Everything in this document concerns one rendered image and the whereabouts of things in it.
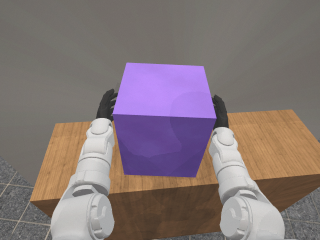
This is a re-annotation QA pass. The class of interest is right robot upper arm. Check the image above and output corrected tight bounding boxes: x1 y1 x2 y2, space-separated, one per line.
219 195 298 240

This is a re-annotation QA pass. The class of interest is carton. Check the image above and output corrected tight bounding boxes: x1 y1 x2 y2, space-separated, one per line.
112 62 217 178

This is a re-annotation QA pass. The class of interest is right robot hand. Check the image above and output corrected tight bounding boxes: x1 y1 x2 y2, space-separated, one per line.
211 94 229 131

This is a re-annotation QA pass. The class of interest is robot right forearm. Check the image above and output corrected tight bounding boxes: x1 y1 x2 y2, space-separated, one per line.
208 127 285 233

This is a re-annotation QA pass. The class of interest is left robot upper arm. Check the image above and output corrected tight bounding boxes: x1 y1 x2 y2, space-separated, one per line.
51 192 115 240

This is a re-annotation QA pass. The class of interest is robot left forearm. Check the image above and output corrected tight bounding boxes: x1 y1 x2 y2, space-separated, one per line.
50 118 115 238

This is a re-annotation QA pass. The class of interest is left robot hand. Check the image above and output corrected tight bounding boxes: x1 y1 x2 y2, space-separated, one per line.
96 88 118 122

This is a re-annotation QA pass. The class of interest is pedestal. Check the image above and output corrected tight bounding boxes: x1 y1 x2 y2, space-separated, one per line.
30 109 320 240

